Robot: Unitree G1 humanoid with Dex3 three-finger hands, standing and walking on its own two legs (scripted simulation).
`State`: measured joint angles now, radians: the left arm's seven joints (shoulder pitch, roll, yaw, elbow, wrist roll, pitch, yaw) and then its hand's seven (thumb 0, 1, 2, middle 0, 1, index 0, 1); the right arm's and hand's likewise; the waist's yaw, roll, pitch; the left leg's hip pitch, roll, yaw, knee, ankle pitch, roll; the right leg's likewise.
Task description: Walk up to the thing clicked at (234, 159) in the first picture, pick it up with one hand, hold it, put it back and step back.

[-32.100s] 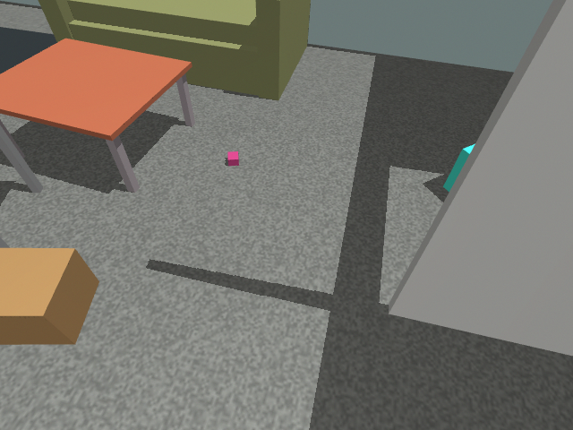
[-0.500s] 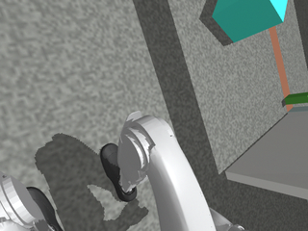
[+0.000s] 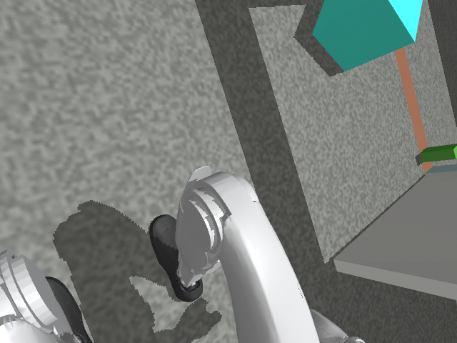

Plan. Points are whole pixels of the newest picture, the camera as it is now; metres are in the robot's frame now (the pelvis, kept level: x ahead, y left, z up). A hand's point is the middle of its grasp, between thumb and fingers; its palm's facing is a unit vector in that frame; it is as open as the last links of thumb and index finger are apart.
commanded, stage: settle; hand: left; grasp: from above
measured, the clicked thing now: out of the picture +0.47 +0.35 -0.29
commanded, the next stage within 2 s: lift in 0.88 s
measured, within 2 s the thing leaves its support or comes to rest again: leaves its support in 0.10 s
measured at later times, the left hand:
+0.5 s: hand out of the picture +0.45 +0.36 -0.17, palm faces -0.36 -0.24 -0.90, open 9.0 cm
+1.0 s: hand out of the picture +0.45 +0.36 -0.12, palm faces -0.34 -0.23 -0.91, open 9.0 cm
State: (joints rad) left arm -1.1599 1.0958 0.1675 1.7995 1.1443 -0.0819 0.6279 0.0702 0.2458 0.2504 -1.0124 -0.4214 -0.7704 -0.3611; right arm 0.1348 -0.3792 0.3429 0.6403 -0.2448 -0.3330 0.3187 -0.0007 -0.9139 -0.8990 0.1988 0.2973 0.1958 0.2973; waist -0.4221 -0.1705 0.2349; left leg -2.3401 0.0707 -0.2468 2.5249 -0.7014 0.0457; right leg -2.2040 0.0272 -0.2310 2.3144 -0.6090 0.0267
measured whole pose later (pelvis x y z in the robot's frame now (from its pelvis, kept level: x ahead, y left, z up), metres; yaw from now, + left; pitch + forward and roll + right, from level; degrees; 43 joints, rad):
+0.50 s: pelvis +0.01 -0.01 +0.01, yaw +4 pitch +31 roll -11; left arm -1.04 0.86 0.15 1.57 1.08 0.00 0.43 0.06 0.23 0.24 -1.16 -0.27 -0.82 -0.25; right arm 0.19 -0.35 0.18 0.71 -0.17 -0.25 0.33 0.00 -0.91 -0.90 0.20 0.30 0.20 0.30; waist -0.33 -0.02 0.04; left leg -2.35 0.07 -0.17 2.47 -0.69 0.04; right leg -2.25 0.00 -0.17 2.32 -0.63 0.00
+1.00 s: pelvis +0.01 -0.01 +0.02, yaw +7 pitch +34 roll -8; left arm -1.05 0.75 0.14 1.46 1.07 0.03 0.35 0.07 0.25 0.23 -1.17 -0.24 -0.82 -0.21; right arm 0.20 -0.32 0.10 0.73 -0.13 -0.15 0.25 0.00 -0.91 -0.90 0.20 0.30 0.20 0.30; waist -0.27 0.02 -0.04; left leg -2.32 0.06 -0.11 2.39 -0.68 0.03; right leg -2.25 -0.01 -0.12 2.29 -0.64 -0.01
